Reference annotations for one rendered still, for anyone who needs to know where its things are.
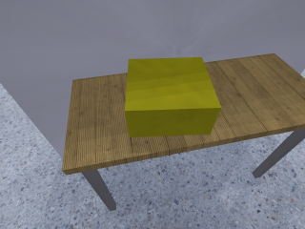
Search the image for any table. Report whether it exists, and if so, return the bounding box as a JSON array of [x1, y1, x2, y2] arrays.
[[62, 53, 305, 211]]

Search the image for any carton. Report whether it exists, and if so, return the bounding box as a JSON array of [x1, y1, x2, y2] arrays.
[[124, 57, 221, 137]]

